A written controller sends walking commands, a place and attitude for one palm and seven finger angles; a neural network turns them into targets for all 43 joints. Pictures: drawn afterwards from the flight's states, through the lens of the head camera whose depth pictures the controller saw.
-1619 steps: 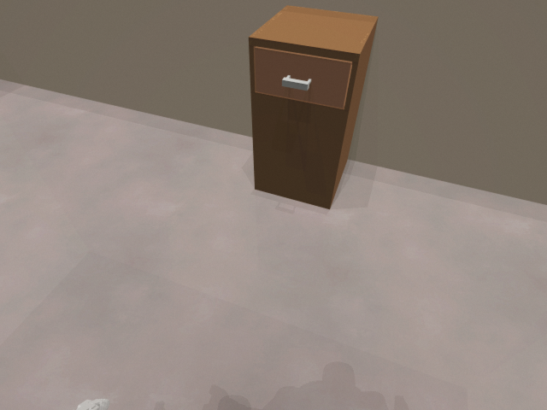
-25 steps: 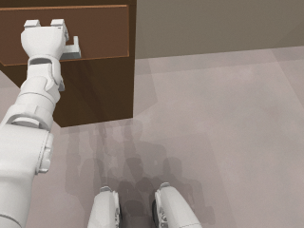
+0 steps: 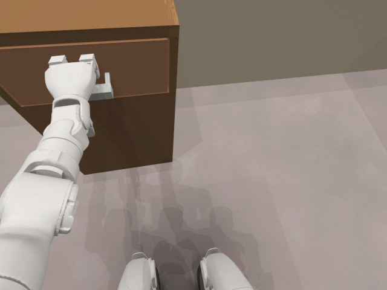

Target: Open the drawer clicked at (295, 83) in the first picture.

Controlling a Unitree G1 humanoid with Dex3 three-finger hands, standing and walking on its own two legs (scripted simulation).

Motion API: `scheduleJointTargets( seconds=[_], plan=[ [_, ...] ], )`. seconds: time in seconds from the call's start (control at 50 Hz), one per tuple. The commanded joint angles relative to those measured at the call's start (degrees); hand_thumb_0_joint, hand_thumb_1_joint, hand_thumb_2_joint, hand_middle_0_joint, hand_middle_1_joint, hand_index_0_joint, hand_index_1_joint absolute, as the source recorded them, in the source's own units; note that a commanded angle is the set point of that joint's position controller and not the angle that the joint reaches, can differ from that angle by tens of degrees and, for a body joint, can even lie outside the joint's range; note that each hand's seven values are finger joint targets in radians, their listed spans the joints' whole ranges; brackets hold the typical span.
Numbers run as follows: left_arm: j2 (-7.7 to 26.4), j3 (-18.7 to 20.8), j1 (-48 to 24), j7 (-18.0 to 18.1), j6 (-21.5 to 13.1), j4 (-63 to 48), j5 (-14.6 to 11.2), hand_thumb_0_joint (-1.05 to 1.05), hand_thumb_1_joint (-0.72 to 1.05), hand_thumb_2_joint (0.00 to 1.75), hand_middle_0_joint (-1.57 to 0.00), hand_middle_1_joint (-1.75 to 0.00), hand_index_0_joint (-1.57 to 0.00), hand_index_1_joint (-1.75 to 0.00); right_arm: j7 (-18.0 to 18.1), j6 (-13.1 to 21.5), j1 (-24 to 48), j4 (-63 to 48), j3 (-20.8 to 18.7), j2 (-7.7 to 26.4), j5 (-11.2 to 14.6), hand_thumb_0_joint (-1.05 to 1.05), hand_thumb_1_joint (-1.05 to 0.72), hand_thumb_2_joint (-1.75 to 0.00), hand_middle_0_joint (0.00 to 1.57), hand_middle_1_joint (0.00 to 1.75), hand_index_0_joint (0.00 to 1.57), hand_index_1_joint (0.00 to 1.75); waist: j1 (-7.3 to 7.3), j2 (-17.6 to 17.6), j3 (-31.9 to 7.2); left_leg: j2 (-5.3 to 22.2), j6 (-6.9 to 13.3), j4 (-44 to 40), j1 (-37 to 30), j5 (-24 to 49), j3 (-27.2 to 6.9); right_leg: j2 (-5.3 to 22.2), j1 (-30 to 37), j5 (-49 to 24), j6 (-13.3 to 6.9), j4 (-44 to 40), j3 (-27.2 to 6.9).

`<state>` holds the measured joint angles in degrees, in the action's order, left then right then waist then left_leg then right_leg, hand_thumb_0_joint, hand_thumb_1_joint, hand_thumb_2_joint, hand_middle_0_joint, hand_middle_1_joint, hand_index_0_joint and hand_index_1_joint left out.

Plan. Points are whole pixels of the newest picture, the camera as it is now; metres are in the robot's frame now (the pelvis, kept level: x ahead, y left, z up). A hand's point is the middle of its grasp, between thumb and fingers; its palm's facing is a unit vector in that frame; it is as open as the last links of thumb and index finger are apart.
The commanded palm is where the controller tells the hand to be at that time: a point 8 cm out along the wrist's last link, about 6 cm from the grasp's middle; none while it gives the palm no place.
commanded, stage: lift the hand off the handle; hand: left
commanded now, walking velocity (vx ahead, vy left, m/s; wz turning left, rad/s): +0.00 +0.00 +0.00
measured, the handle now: (88, 85) +0.58 +0.18 -0.02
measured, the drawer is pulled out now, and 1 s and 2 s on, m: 0.00 0.00 0.00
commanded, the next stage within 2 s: draw the hand back to the body in 1.66 s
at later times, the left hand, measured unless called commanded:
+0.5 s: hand (77, 83) +0.54 +0.18 +0.04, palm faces -0.04 -0.02 -1.00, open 13.3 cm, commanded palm +0.53 +0.16 +0.10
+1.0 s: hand (76, 71) +0.54 +0.17 +0.07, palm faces -0.03 -0.03 -1.00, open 13.3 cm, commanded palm +0.53 +0.16 +0.14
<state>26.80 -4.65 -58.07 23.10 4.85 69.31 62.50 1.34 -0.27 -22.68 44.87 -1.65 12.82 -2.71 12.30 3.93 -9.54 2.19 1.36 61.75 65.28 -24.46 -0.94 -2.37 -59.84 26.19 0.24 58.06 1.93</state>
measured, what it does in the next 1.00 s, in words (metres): stands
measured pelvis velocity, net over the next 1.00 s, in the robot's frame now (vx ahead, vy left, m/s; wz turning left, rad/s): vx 0.03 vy -0.01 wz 0.01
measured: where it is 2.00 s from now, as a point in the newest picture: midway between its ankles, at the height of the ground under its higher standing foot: outside the picture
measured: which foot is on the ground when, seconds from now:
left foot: down 0.00-1.00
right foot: down 0.00-1.00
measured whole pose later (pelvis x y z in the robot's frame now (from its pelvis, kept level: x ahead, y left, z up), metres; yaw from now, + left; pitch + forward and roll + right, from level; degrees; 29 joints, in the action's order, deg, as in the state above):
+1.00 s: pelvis +0.03 -0.01 +0.04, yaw +1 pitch +21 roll -2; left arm 24.2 -5.5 -54.3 19.8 5.4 65.7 60.9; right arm 2.1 -2.0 -22.4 43.9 -2.8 13.7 -1.1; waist 10.0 3.6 -8.5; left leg 2.0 0.5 48.2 48.1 -21.3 0.2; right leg -2.3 -43.6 23.1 -0.5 45.6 0.7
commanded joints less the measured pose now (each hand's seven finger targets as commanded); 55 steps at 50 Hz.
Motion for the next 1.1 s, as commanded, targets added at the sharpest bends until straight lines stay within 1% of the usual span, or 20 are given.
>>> scheduleJointTargets(
  seconds=[0.0, 0.1, 0.12, 0.2, 0.24, 0.26, 0.3, 0.46, 0.54, 0.58, 0.62, 0.66, 0.72, 0.74, 0.78, 0.84, 0.92, 1.02, 1.04, 1.08],
  plan=[
    [11.7, 2.4, -35.5, 4.5, -0.4, -17.5, 0.4, 0.0, -0.5, 0.3, -0.3, -1.2, -0.3, -1.2, 0.7, 0.5, -11.1, -1.0, -3.5, 10.7, 0.1, 0.0, -0.9, -0.9, 0.2, 0.3, 0.2, 0.3, 2.22, 9.1, -33.3, -0.7, 0.1, -6.3, -35.4, 24.8, -2.0, -2.4, 8.5, -18.0, -1.7, -8.2, 0.9],
    [12.5, 3.4, -33.8, 4.7, 0.1, -18.2, 0.2, 0.0, -0.5, 0.3, -0.3, -1.2, -0.3, -1.2, 0.7, 0.1, -10.6, -1.2, -3.5, 10.8, 0.2, 0.0, -0.9, -0.9, 0.2, 0.3, 0.2, 0.3, 1.4, 9.0, -32.7, -0.8, 0.0, -7.6, -37.3, 27.2, -1.6, -2.5, 11.2, -20.2, -1.7, -9.5, 0.8],
    [10.9, 2.2, -33.5, 4.7, -0.1, -18.6, 0.4, 0.0, -0.5, 0.3, -0.3, -1.2, -0.3, -1.2, 0.8, 0.1, -10.7, -1.4, -3.6, 10.5, 0.3, 0.0, -0.9, -0.9, 0.2, 0.3, 0.2, 0.3, 1.62, 9.5, -33.1, -0.7, 0.0, -7.8, -38.3, 28.3, -1.7, -2.4, 11.0, -20.5, -1.6, -9.7, 0.8],
    [11.3, 2.7, -32.4, 4.4, 0.6, -16.3, 0.2, 0.0, -0.5, 0.3, -0.3, -1.2, -0.3, -1.2, 0.8, -0.3, -10.2, -1.4, -3.6, 10.7, 0.4, 0.0, -0.9, -0.9, 0.2, 0.3, 0.2, 0.3, 1.77, 6.8, -29.4, -1.0, 0.2, -8.9, -36.7, 26.7, -1.0, -2.5, 13.0, -21.0, -1.5, -11.0, 0.7],
    [12.1, 3.5, -31.6, 4.2, 0.3, -17.6, 0.2, 0.0, -0.5, 0.3, -0.3, -1.2, -0.3, -1.2, 0.9, -0.5, -10.1, -1.8, -3.7, 10.7, 0.5, 0.0, -0.9, -0.9, 0.2, 0.3, 0.2, 0.3, 0.9, 7.7, -30.8, -1.0, 0.1, -9.3, -38.1, 28.1, -0.9, -2.4, 14.0, -22.3, -1.6, -11.2, 0.4],
    [9.7, 1.6, -31.4, 4.1, 0.1, -17.5, 0.2, 0.0, -0.5, 0.3, -0.3, -1.2, -0.3, -1.2, 0.9, -0.4, -10.1, -2.2, -3.7, 10.3, 0.5, 0.0, -0.9, -0.9, 0.2, 0.3, 0.2, 0.3, 1.27, 7.0, -31.0, -1.2, 0.2, -9.5, -38.3, 27.9, -0.8, -2.4, 14.3, -21.9, -1.4, -11.6, 0.6],
    [11.2, 2.9, -31.5, 3.8, 0.1, -17.8, 0.0, 0.0, -0.5, 0.3, -0.3, -1.2, -0.3, -1.2, 0.9, -0.7, -10.0, -1.9, -3.8, 10.6, 0.6, 0.0, -0.9, -0.9, 0.2, 0.3, 0.2, 0.3, 1.05, 7.0, -29.7, -1.0, 0.0, -10.0, -39.1, 28.9, -0.8, -2.4, 14.9, -22.8, -1.5, -11.8, 0.6],
    [7.9, 0.3, -30.3, 2.8, 0.8, -15.6, -0.3, 0.0, -0.5, 0.3, -0.3, -1.2, -0.3, -1.2, 0.8, -1.2, -9.6, -2.5, -3.8, 10.2, 1.0, 0.0, -0.9, -0.9, 0.2, 0.3, 0.2, 0.3, 1.05, 4.9, -27.7, -1.5, 0.3, -12.0, -38.8, 27.0, -0.1, -2.3, 17.3, -22.8, -1.2, -14.1, 0.2],
    [8.4, 0.4, -31.9, 2.1, 0.4, -16.0, -0.6, 0.0, -0.5, 0.3, -0.3, -1.2, -0.3, -1.2, 1.0, -1.1, -9.7, -2.5, -3.9, 10.4, 1.2, 0.0, -0.9, -0.9, 0.2, 0.3, 0.2, 0.3, 1.42, 4.0, -26.1, -1.4, 0.4, -13.0, -39.0, 25.7, -0.1, -2.3, 17.6, -22.3, -1.3, -14.7, 0.1],
    [10.0, 1.8, -30.7, 1.9, 0.1, -16.6, -0.6, 0.0, -0.5, 0.3, -0.3, -1.2, -0.3, -1.2, 1.1, -1.1, -9.5, -2.8, -4.0, 10.4, 1.2, 0.0, -0.9, -0.9, 0.2, 0.3, 0.2, 0.3, 0.48, 4.4, -28.0, -1.6, 0.4, -13.2, -39.6, 26.4, 0.2, -2.2, 19.4, -23.2, -1.3, -15.0, -0.2],
    [7.2, -0.8, -31.9, 1.5, -0.5, -17.4, -0.6, 0.0, -0.5, 0.3, -0.3, -1.2, -0.3, -1.2, 1.1, -0.9, -9.5, -3.0, -3.8, 10.0, 1.3, 0.0, -0.9, -0.9, 0.2, 0.3, 0.2, 0.3, 1.27, 4.2, -27.9, -1.7, 0.6, -13.4, -40.1, 26.4, 0.3, -2.2, 19.3, -23.3, -1.1, -15.4, -0.3],
    [10.7, 1.7, -31.9, 1.7, -0.4, -16.6, -0.4, 0.0, -0.5, 0.3, -0.3, -1.2, -0.3, -1.2, 1.3, -1.0, -9.6, -2.7, -3.8, 10.4, 1.5, 0.0, -0.9, -0.9, 0.2, 0.3, 0.2, 0.3, 1.01, 3.3, -26.2, -1.7, 0.6, -13.7, -38.8, 25.0, 0.4, -2.1, 19.6, -22.7, -1.1, -15.7, -0.5],
    [8.7, 0.2, -33.0, 1.5, -0.8, -18.8, -0.6, 0.0, -0.5, 0.3, -0.3, -1.2, -0.3, -1.2, 1.3, -0.7, -9.5, -3.1, -4.0, 10.2, 1.4, 0.0, -0.9, -0.9, 0.2, 0.3, 0.2, 0.3, 1.05, 4.4, -28.7, -1.8, 0.7, -14.0, -40.7, 26.1, 0.6, -2.1, 20.6, -23.7, -1.0, -16.0, -0.6],
    [10.5, 1.9, -32.0, 1.5, -0.5, -17.6, -0.6, 0.0, -0.5, 0.3, -0.3, -1.2, -0.3, -1.2, 1.3, -0.8, -9.5, -2.7, -4.1, 10.3, 1.6, 0.0, -0.9, -0.9, 0.2, 0.3, 0.2, 0.3, 0.47, 4.3, -27.1, -1.8, 0.6, -14.2, -39.9, 25.8, 0.6, -2.2, 20.7, -23.7, -1.3, -16.1, -0.5],
    [9.6, 0.9, -32.6, 1.5, -0.6, -19.0, -0.5, 0.0, -0.5, 0.3, -0.3, -1.2, -0.3, -1.2, 1.2, -0.7, -9.6, -2.8, -4.1, 10.2, 1.5, 0.0, -0.9, -0.9, 0.2, 0.3, 0.2, 0.3, 0.41, 5.5, -28.4, -2.0, 0.5, -14.3, -41.0, 27.1, 0.8, -2.2, 21.3, -24.9, -1.3, -16.1, -0.6],
    [11.4, 2.2, -32.4, 1.2, -0.2, -18.7, -0.6, 0.0, -0.5, 0.3, -0.3, -1.2, -0.3, -1.2, 1.4, -0.9, -9.5, -2.6, -4.1, 10.4, 1.8, 0.0, -0.9, -0.9, 0.2, 0.3, 0.2, 0.3, 0.31, 4.2, -27.6, -2.0, 0.6, -14.9, -40.7, 27.3, 0.9, -2.2, 22.7, -25.9, -1.2, -16.7, -0.7],
    [9.9, 0.9, -33.1, 0.9, -0.4, -20.5, -0.6, 0.0, -0.5, 0.3, -0.3, -1.2, -0.3, -1.2, 1.4, -0.8, -9.1, -3.0, -4.1, 10.1, 1.8, 0.0, -0.9, -0.9, 0.2, 0.3, 0.2, 0.3, 0.23, 4.6, -29.0, -2.0, 0.6, -15.6, -43.0, 28.5, 1.1, -2.1, 23.7, -26.4, -1.0, -17.4, -0.7],
    [10.5, 1.5, -30.6, 0.1, 0.5, -18.6, -0.7, 0.0, -0.5, 0.3, -0.3, -1.2, -0.3, -1.2, 1.3, -1.1, -8.7, -3.2, -4.0, 10.0, 2.0, 0.0, -0.9, -0.9, 0.2, 0.3, 0.2, 0.3, -0.68, 3.3, -27.4, -2.3, 0.7, -16.6, -41.8, 28.1, 1.9, -2.0, 26.4, -28.0, -0.9, -18.6, -1.1],
    [11.8, 2.6, -29.6, -0.1, 1.2, -16.8, -0.7, 0.0, -0.5, 0.3, -0.3, -1.2, -0.3, -1.2, 1.3, -1.3, -8.6, -2.9, -4.1, 10.2, 2.3, 0.0, -0.9, -0.9, 0.2, 0.3, 0.2, 0.3, -0.77, 2.5, -25.3, -2.2, 0.6, -17.2, -40.9, 26.8, 1.7, -2.1, 26.3, -27.1, -1.1, -18.8, -1.0],
    [10.8, 1.3, -30.6, -0.6, 1.5, -16.1, -0.7, 0.0, -0.5, 0.3, -0.3, -1.2, -0.3, -1.2, 1.3, -1.3, -8.4, -3.2, -3.9, 10.3, 2.4, 0.0, -0.9, -0.9, 0.2, 0.3, 0.2, 0.3, -0.39, 1.2, -23.5, -2.4, 0.8, -18.1, -39.5, 24.9, 2.0, -1.9, 26.9, -26.3, -0.9, -19.5, -1.1]
  ],
)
